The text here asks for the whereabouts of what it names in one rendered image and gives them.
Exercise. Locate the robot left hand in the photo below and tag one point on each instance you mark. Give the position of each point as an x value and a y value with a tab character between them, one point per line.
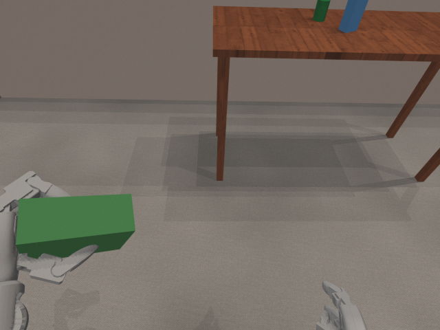
47	267

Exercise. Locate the table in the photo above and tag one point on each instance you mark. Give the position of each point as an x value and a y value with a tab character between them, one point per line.
256	32

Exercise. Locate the sponge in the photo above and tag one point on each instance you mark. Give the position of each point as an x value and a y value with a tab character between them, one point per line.
60	226

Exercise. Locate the robot left forearm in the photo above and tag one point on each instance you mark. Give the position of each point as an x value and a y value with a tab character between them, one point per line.
13	313

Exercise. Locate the robot right hand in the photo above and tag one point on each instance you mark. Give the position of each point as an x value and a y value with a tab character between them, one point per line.
348	317

